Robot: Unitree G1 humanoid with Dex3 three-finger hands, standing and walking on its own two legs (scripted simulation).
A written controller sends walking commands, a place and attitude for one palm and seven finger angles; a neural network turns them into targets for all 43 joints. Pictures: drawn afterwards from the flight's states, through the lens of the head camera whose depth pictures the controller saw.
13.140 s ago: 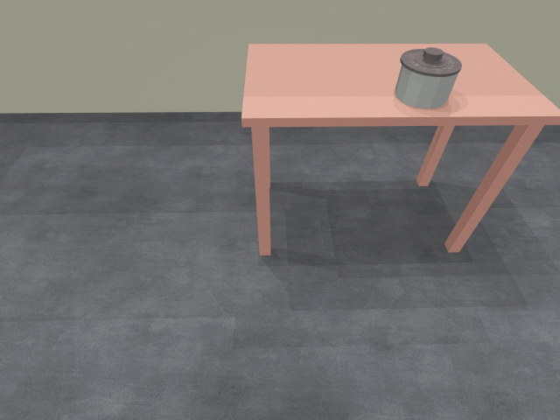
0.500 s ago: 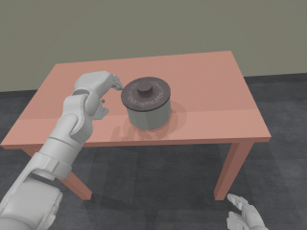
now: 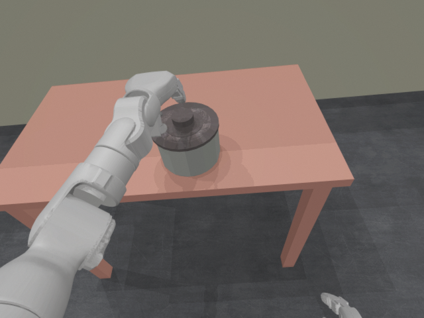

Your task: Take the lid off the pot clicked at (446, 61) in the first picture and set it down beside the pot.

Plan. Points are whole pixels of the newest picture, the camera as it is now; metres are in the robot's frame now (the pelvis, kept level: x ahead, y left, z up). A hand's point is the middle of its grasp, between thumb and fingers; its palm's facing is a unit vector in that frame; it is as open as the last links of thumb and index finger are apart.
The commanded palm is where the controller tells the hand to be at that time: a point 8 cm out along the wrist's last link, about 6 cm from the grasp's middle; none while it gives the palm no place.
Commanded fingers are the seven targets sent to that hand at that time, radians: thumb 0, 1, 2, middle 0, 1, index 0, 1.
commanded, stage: move the open hand above the knob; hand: left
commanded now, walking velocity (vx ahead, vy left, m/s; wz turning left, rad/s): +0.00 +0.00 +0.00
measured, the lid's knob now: (182, 117) +0.54 +0.06 +0.08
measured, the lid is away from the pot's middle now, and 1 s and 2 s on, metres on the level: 0.00 0.00 0.00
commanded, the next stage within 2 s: lower the open fingers around the knob in 0.90 s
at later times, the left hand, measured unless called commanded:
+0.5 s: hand (178, 108) +0.50 +0.06 +0.14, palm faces -0.29 -0.10 -0.95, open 10.0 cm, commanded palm +0.50 +0.07 +0.21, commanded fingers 0.00 -0.31 1.49 -0.85 -0.08 -0.85 -0.08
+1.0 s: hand (174, 106) +0.49 +0.07 +0.15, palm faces -0.24 -0.08 -0.97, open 10.0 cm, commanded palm +0.49 +0.07 +0.21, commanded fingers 0.00 -0.31 1.49 -0.85 -0.08 -0.85 -0.08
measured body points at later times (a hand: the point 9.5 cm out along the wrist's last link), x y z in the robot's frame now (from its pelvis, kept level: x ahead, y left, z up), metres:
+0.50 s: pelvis +0.01 +0.01 +0.00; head +0.05 -0.03 +0.45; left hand +0.51 +0.06 +0.19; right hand +0.04 -0.25 -0.15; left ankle +0.00 +0.08 -0.74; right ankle -0.01 -0.09 -0.74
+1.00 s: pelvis +0.01 +0.02 +0.00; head +0.04 -0.01 +0.45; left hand +0.50 +0.07 +0.20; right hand +0.11 -0.23 -0.14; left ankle +0.00 +0.08 -0.74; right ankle -0.01 -0.09 -0.74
